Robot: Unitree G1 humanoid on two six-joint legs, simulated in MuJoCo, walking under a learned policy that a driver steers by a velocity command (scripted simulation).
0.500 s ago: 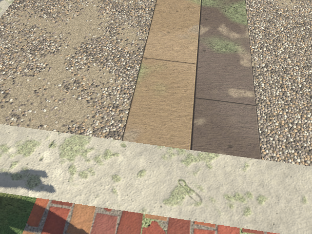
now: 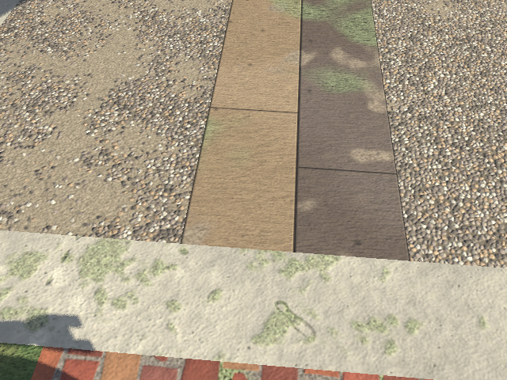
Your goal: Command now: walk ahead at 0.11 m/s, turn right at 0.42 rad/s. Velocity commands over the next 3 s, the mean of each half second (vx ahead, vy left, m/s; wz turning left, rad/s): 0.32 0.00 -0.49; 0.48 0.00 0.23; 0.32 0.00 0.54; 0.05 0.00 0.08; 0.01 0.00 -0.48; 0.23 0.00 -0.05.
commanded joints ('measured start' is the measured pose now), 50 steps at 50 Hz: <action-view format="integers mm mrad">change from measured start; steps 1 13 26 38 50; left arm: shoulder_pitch -57 -17 162 244 115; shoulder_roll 83 79 126 159 109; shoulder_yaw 23 17 25 37 0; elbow -116 -141 -90 40 -86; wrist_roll -6 -5 22 19 37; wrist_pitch -8 -26 -94 -79 -134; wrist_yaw -1 -56 -15 6 -16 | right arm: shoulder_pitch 79 43 -42 -254 22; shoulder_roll -172 -217 -97 -69 -124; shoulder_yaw -46 -51 2 30 -11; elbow -51 -41 -56 -125 -101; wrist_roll -4 42 7 33 20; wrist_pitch -19 -59 -104 -117 -82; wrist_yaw -5 29 58 117 42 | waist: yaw -58 -26 12 62 27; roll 286 148 -26 -40 58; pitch -74 -24 -32 17 -62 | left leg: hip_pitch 226 41 -501 -375 76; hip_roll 398 310 136 13 190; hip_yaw -468 -6 -9 70 -371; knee -298 -299 424 -13 -317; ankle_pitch -245 -130 206 295 307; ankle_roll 243 151 -34 79 329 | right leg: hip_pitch -349 -62 246 441 -314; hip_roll -1 -107 -245 -284 -153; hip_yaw -100 -261 56 -186 -80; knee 310 67 -419 -345 517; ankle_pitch -252 9 362 816 -26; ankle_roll -7 -4 -213 -127 50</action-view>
